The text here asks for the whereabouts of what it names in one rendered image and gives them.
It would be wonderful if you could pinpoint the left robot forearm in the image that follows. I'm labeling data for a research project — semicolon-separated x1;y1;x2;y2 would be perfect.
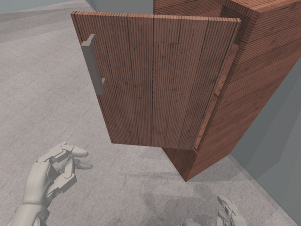
6;203;50;226

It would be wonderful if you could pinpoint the right robot hand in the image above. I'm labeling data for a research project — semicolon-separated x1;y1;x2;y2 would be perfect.
216;194;248;226

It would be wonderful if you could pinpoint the handle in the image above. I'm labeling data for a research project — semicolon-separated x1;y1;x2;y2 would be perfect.
81;34;106;95

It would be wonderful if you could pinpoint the left robot hand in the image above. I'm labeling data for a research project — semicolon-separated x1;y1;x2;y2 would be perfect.
23;141;93;208

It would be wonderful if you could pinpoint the cupboard door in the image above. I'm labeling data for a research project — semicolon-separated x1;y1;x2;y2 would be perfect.
71;11;241;150

